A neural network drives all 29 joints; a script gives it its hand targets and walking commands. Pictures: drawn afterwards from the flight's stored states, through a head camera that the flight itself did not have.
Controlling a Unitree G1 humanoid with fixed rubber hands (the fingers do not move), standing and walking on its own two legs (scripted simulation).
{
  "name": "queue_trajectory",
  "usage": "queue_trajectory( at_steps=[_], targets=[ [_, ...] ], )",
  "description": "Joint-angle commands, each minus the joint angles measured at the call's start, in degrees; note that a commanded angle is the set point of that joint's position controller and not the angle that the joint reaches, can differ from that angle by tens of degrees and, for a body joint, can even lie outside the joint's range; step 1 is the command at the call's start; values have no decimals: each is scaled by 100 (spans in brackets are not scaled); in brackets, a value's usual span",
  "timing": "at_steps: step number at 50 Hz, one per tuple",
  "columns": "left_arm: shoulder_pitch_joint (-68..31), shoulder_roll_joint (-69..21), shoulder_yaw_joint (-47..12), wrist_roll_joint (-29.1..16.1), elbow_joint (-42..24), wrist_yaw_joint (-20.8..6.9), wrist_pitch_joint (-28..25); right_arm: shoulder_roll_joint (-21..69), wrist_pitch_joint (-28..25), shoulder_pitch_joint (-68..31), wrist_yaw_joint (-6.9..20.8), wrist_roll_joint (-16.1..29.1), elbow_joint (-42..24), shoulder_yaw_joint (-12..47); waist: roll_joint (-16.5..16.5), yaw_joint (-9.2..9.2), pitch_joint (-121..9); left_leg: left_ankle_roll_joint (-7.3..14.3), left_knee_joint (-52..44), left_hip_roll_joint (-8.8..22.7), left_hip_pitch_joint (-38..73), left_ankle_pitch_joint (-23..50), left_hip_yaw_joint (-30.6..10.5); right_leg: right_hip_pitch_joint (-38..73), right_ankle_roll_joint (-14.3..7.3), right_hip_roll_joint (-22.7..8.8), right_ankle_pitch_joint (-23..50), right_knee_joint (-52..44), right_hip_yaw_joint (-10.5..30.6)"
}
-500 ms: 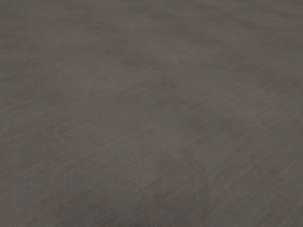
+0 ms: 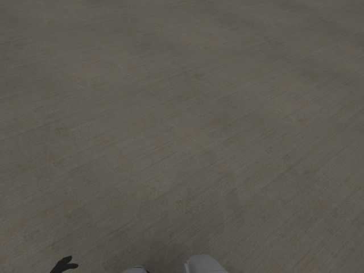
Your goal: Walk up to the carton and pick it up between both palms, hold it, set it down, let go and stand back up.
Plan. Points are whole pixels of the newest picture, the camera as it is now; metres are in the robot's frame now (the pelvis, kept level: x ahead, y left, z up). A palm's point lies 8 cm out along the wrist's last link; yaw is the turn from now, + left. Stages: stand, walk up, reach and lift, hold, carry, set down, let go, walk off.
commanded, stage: walk up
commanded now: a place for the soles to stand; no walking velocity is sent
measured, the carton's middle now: out of the picture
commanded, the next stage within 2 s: none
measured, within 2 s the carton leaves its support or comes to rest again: neither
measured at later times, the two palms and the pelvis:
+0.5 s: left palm out of the picture -0.05 +0.24 -0.10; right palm out of the picture +0.04 -0.29 -0.14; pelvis -0.09 -0.03 +0.01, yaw +2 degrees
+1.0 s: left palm out of the picture -0.10 +0.29 -0.14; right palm out of the picture -0.07 -0.26 -0.08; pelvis -0.19 +0.01 +0.01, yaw +2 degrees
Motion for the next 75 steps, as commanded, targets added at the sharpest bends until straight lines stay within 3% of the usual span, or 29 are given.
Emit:
queue_trajectory(
  at_steps=[1,5,7,8,9,10,11,12,14,18,23,29,32,33,34,35,37,39,46,54,57,59,61,62,63,64,66,71,75],
  targets=[
    [397,561,30,-62,-370,-65,-19,-1179,-217,-470,-132,-49,-579,-318,1215,156,-1276,1278,-1472,1552,1274,147,-1832,197,207,-482,-98,-1247,-152],
    [857,535,-58,-132,-400,41,-39,-1416,-48,-481,-68,-148,-562,-408,1693,189,-1427,973,-1356,1625,813,382,-1724,1409,-87,-608,-293,-3411,-401],
    [1606,507,-67,-212,-137,76,-120,-1395,146,-463,7,-159,-501,-432,1317,450,-1442,690,-545,1166,180,3,-1056,2374,-251,-551,309,-5023,-581],
    [1569,828,-47,-156,-183,83,-206,-1034,192,-351,66,-126,-487,-357,75,451,-1158,396,448,437,-629,-782,-381,2453,-402,-1400,292,-5762,645],
    [1117,1409,55,-125,-427,105,-212,-750,187,-588,82,-155,-589,-329,-1098,480,-638,-83,1795,-553,-2156,-2370,133,2363,-887,-2706,1108,-5830,2572],
    [1057,1627,89,-100,-572,152,-170,-881,136,-1180,-9,-88,-769,-332,-1139,805,-463,-118,2762,-607,-2024,-2622,-941,1241,-1740,-3272,1096,-6216,3250],
    [823,1407,63,-4,-594,189,-219,-938,110,-1411,-25,-53,-779,-278,-1009,723,-25,-83,3609,-582,-1731,-2356,-1353,566,-2010,-3297,1133,-6412,3233],
    [430,1017,-42,5,-620,199,-260,-959,107,-1222,47,-22,-506,-270,-242,506,170,-121,3864,-525,-1582,-1801,-1461,627,-1630,-2629,1735,-6049,2194],
    [-231,850,-103,12,-858,195,-334,-970,79,-363,146,58,-174,-324,-57,18,-454,-298,4070,-568,-1510,-1105,-1081,1428,-1164,-1846,3885,-5198,743],
    [567,727,-24,-64,-544,49,-387,-927,93,-841,26,0,-224,-272,-455,399,-985,-550,3580,-405,-1846,-1122,-680,2905,-1568,-2038,4948,-4837,1012],
    [1029,667,36,-76,-354,104,-380,-815,133,-974,12,36,-259,-204,-978,535,-1396,-647,2368,-276,-1575,-1276,-697,3738,-1588,-2227,5716,-4577,1116],
    [548,762,73,-6,-420,64,-224,-714,84,-551,52,131,-162,-130,-1305,418,-1473,-446,551,-119,-38,-1422,-215,2586,-1386,-2138,5211,-4543,886],
    [326,731,72,-90,-434,58,-136,-874,-59,153,76,156,16,-204,-425,2,-1754,-227,-1307,296,1505,801,-319,1691,-639,-1664,3803,-3777,172],
    [364,435,8,-119,-603,46,-171,-1310,-92,232,95,122,5,-313,905,10,-2138,196,-1059,1557,2334,1808,-1879,705,-326,-1110,2038,-2758,-393],
    [284,195,-40,-92,-609,86,-163,-1571,-64,-4,120,146,-29,-312,1558,44,-1725,912,-977,2240,2549,3460,-2771,-564,-204,-136,-1237,-1955,-470],
    [58,345,-41,-80,-655,206,-150,-1735,-115,163,74,73,-70,-319,1769,-325,-1661,1580,-1200,2506,1905,3468,-3128,-339,-229,-192,-1440,-998,254],
    [196,571,104,-15,-345,161,-142,-1239,-119,-589,33,-13,-287,-235,897,79,-1029,1347,-1153,1820,1406,2858,-2106,-457,-259,-204,-754,-366,617],
    [576,616,125,-67,-162,86,-111,-1264,-155,-1089,-23,0,-480,-222,1068,370,-1018,1024,-1204,1302,1362,2330,-1529,-406,-102,-88,-131,-126,376],
    [9,532,123,-78,-233,55,64,-1061,-276,-466,-65,88,-413,-330,1405,9,-1006,1310,-1248,1325,1984,2162,-1688,-271,386,-335,7,-755,-135],
    [150,664,48,-94,-247,57,-11,-1387,-139,-296,-84,-113,-385,-345,1505,-53,-1274,1264,-1177,1595,1599,1875,-2040,806,27,-551,-155,-2404,-226],
    [548,670,-13,-166,-190,60,-65,-1521,-8,-548,-26,-114,-389,-353,1372,176,-1368,1030,-1156,1467,889,1354,-1920,1739,-245,-501,27,-3494,-447],
    [1084,597,-69,-215,-73,64,-145,-1522,112,-673,28,-76,-336,-344,792,510,-1413,696,-561,957,217,515,-1392,2548,-437,-561,876,-4887,-494],
    [544,1326,-9,-144,-359,99,-173,-1042,136,-914,37,-16,-367,-314,-1286,518,-649,-42,1861,-725,-1605,-2227,-287,2098,-1295,-2707,1282,-5864,2284],
    [444,1446,17,-90,-545,130,-131,-1102,134,-1074,-48,-32,-448,-287,-1451,776,-520,-16,3130,-837,-1336,-2642,-1186,1043,-1993,-3241,995,-6358,2972],
    [87,1194,-31,-51,-585,168,-144,-1164,142,-1048,-51,9,-330,-259,-1131,569,-72,-5,3898,-717,-1138,-2298,-1619,428,-2035,-3096,676,-6377,2790],
    [-321,902,-127,-69,-677,170,-156,-1214,141,-761,20,26,-97,-271,-606,380,87,-81,4119,-655,-1077,-1791,-1614,374,-1771,-2513,718,-6161,1913],
    [-1024,818,-180,-106,-938,172,-235,-1237,101,-45,119,40,212,-329,-520,-20,-268,-283,4216,-669,-1021,-1237,-1289,753,-1411,-1779,1601,-5654,768],
    [75,761,-126,-189,-542,101,-302,-1178,146,-508,52,26,116,-255,-660,461,-899,-663,3520,-466,-1403,-1389,-838,2471,-1676,-2011,2890,-5197,1091],
    [445,838,-50,-169,-372,153,-313,-1022,188,-420,22,82,169,-180,-1051,564,-1359,-741,2719,-373,-1099,-1747,-797,3020,-1719,-2276,3753,-4991,1291]
  ],
)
